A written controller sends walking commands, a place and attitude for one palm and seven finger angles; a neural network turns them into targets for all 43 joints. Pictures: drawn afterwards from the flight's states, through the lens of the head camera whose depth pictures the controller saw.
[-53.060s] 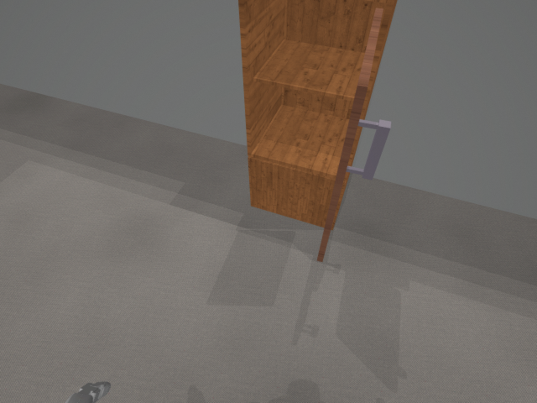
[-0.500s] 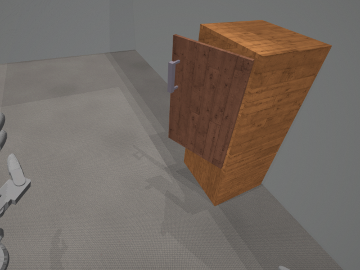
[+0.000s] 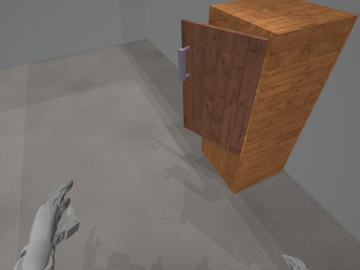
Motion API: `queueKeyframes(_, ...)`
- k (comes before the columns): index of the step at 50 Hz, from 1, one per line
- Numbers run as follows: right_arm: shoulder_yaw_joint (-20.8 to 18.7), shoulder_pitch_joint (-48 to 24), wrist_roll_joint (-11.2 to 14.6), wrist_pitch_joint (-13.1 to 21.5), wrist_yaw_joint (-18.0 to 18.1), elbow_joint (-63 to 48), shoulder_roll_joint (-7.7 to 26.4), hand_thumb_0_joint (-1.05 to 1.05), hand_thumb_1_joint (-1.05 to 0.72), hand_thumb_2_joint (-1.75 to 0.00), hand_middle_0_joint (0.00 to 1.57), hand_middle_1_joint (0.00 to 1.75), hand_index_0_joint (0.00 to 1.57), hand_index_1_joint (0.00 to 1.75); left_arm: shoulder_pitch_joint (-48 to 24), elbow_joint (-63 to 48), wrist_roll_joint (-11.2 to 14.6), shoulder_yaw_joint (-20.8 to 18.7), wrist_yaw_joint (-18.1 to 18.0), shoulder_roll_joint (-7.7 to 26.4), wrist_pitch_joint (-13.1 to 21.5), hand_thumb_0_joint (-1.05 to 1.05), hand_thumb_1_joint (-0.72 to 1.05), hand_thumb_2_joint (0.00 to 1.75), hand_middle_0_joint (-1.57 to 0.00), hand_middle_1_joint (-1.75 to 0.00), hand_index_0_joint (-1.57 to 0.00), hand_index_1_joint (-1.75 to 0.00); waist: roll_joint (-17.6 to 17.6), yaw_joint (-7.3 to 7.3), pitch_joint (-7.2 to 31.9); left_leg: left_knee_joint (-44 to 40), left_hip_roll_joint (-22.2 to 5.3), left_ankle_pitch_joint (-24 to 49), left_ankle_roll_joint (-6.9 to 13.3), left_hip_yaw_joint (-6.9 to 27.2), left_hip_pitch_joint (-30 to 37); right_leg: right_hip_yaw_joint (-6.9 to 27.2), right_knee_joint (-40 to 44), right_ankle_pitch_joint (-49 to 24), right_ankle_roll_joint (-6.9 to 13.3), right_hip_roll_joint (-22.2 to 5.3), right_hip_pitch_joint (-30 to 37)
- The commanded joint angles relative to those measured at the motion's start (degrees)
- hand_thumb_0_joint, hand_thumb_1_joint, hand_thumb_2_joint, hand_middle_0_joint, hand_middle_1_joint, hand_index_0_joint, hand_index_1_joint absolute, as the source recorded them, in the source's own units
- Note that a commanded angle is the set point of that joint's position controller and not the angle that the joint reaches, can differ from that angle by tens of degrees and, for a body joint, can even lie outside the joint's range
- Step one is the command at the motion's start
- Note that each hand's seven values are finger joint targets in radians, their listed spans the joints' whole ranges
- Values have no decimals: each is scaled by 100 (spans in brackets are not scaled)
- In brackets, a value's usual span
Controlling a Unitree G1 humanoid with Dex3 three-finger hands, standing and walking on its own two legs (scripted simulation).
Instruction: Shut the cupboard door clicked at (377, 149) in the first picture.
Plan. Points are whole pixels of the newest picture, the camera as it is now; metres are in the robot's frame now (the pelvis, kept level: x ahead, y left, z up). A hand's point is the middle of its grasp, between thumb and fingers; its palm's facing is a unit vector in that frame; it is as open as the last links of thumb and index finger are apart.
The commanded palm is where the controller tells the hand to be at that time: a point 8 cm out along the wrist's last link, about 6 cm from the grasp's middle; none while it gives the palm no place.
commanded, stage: let the arm hang, fingers relaxed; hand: left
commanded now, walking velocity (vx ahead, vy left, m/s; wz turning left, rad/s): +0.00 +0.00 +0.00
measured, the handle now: (184, 63) +0.95 +0.04 +0.03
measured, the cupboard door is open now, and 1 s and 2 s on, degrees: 24 24 24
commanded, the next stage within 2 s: look to check the result in 0.98 s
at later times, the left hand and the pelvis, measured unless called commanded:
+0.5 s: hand out of the picture -0.06 +0.21 -0.15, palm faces +0.00 -0.98 -0.21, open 7.3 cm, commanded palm none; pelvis +0.00 +0.02 +0.02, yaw -2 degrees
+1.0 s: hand out of the picture +0.00 +0.17 -0.16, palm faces -0.01 -0.99 -0.14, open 7.4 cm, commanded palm none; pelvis +0.01 +0.02 +0.02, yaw -3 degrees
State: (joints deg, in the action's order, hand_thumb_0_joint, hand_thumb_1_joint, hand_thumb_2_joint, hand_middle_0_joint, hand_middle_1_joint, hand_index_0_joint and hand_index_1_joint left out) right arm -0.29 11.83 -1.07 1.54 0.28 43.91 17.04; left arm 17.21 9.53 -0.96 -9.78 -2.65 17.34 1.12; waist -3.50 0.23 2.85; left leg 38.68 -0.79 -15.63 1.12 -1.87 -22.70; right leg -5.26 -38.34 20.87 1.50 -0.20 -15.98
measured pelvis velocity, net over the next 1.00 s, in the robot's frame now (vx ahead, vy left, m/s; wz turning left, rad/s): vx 0.01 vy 0.02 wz -0.05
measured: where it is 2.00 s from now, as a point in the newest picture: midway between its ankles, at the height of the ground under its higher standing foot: outside the picture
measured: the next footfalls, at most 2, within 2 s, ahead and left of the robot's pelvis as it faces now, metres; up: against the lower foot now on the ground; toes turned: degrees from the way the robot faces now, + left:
none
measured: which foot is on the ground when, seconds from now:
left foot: down 0.00-1.00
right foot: down 0.00-1.00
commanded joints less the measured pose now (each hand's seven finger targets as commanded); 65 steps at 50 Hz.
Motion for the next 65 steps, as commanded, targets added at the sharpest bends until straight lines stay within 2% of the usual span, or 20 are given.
queueKeyframes(1,-126,-133,-63,-7,9,-374,448,0,-90,-90,20,30,20,30,-19,1599,-41,598,240,298,-88,0,90,90,-20,-30,-20,-30,1692,-97,16,-486,-357,1504,28,463,646,911,1234,-1888,196,-869,-8)
queueKeyframes(2,-100,-71,-78,-73,3,-229,407,0,-90,-90,20,30,20,30,-155,2001,-26,649,213,333,-106,0,90,90,-20,-30,-20,-30,1422,-162,-69,-639,-341,1546,-17,469,841,897,1259,-1721,241,-855,-125)
queueKeyframes(3,-69,-54,-82,-111,7,-39,330,0,-90,-90,20,30,20,30,-203,2386,2,692,193,264,-120,0,90,90,-20,-30,-20,-30,949,-167,-83,-895,-405,1603,3,523,975,863,1311,-1375,185,-752,-97)
queueKeyframes(5,-13,-87,-64,-131,20,283,275,0,-90,-90,20,30,20,30,-160,3107,31,753,168,204,-139,0,90,90,-20,-30,-20,-30,-5,-86,-189,-1437,-516,1198,66,679,790,791,1460,-720,46,-527,266)
queueKeyframes(7,8,-65,-31,-141,51,553,237,0,-90,-90,20,30,20,30,-7,3736,34,781,163,221,-121,0,90,90,-20,-30,-20,-30,-272,-34,-293,-1670,-495,690,39,686,677,813,1700,-618,71,-493,494)
queueKeyframes(8,-23,6,-67,-137,80,665,58,0,-90,-90,20,30,20,30,150,3924,5,694,146,-67,-109,0,90,90,-20,-30,-20,-30,-523,-24,-186,-1771,-481,372,40,639,697,793,1796,-626,108,-498,579)
queueKeyframes(9,-38,95,-71,-146,94,752,0,0,-90,-90,20,30,20,30,194,4090,7,686,141,-94,-117,0,90,90,-20,-30,-20,-30,-788,-29,-198,-1885,-460,94,41,662,667,742,1825,-621,130,-487,648)
queueKeyframes(11,-58,204,-47,-158,110,961,-58,0,-90,-90,20,30,20,30,258,4411,20,729,150,-82,-108,0,90,90,-20,-30,-20,-30,-758,-15,-214,-2045,-474,-119,47,681,667,720,1904,-700,145,-483,723)
queueKeyframes(13,-95,378,-20,-154,134,1126,-63,0,-90,-90,20,30,20,30,282,4665,13,770,150,-114,-99,0,90,90,-20,-30,-20,-30,-191,-44,-271,-2070,-545,71,68,704,847,698,1999,-760,126,-492,653)
queueKeyframes(19,-93,679,28,-136,169,1591,-59,0,-90,-90,20,30,20,30,448,5275,24,855,129,-171,-85,0,90,90,-20,-30,-20,-30,317,-70,-519,-2235,-594,178,101,649,1081,692,2096,-726,86,-516,517)
queueKeyframes(23,-84,781,34,-142,182,1774,-99,0,-90,-90,20,30,20,30,584,5483,28,875,106,-208,-91,0,90,90,-20,-30,-20,-30,389,-78,-593,-2285,-581,128,116,614,1160,717,2106,-636,86,-517,439)
queueKeyframes(26,-95,844,28,-156,190,1871,-133,0,-90,-90,20,30,20,30,685,5579,20,885,87,-276,-115,0,90,90,-20,-30,-20,-30,285,-70,-777,-2436,-591,-276,116,657,1066,707,2067,-475,59,-483,334)
queueKeyframes(31,-100,922,19,-160,192,1936,-240,0,-90,-90,20,30,20,30,796,5631,6,882,64,-384,-129,0,90,90,-20,-30,-20,-30,295,-44,-896,-2547,-585,-478,131,686,946,706,1974,-472,39,-451,273)
queueKeyframes(45,-93,1019,22,-132,180,1994,-508,0,-90,-90,20,30,20,30,715,5540,17,869,33,-512,-51,0,90,90,-20,-30,-20,-30,378,-77,-921,-2162,-450,305,88,403,1100,794,2073,-685,68,-530,154)
queueKeyframes(55,-91,989,28,-108,195,2005,-452,0,-90,-90,20,30,20,30,664,5538,29,864,29,-486,-22,0,90,90,-20,-30,-20,-30,335,-83,-750,-2056,-483,654,88,376,1287,833,2106,-923,80,-532,326)
queueKeyframes(65,-93,897,38,-112,196,2008,-333,0,-90,-90,20,30,20,30,585,5559,33,861,39,-351,-20,0,90,90,-20,-30,-20,-30,346,-86,-813,-2068,-502,709,90,378,1327,823,2180,-936,85,-548,401)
